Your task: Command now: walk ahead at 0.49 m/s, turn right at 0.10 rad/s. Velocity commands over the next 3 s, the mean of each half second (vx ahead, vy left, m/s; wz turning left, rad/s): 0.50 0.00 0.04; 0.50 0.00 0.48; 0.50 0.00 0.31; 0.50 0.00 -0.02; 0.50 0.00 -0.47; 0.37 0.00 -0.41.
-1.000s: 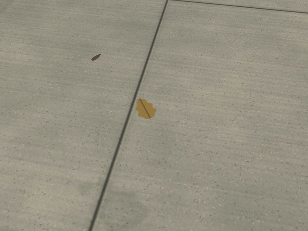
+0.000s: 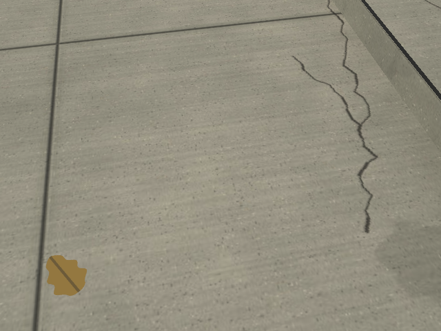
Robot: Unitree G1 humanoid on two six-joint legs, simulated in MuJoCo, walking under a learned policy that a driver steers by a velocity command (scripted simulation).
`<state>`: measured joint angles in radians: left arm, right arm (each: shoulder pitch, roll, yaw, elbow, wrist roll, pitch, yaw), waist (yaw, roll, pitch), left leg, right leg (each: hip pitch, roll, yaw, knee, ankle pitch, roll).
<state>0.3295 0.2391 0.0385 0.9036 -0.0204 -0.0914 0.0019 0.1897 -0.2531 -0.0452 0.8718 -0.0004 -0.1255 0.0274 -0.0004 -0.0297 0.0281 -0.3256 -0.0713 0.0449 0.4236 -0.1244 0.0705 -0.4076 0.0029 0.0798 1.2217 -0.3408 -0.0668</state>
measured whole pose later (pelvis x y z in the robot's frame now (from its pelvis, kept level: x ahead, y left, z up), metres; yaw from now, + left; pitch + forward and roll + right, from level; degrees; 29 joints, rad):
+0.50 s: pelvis +0.28 -0.06 +0.00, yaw +4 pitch +2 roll +0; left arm 0.13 0.23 0.04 0.78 0.00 -0.12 -0.02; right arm 0.36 -0.27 -0.03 0.95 0.04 -0.08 0.00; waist -0.03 0.03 0.02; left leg -0.39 0.01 -0.06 1.15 -0.39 0.04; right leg -0.37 0.00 -0.08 0.50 -0.16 -0.04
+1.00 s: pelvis +0.54 +0.02 -0.02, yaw +20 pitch +2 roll -1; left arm 0.30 0.27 0.06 0.90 -0.01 -0.08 0.01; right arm 0.10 -0.27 -0.08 0.71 0.02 -0.05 0.05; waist 0.02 0.01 0.06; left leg -0.50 -0.04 0.06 0.67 -0.20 0.12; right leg -0.16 -0.08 -0.11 1.03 -0.50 0.02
